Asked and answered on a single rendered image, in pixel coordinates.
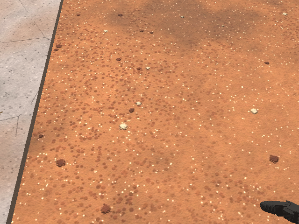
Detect robot right hand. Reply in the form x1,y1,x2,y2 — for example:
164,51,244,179
260,201,299,224

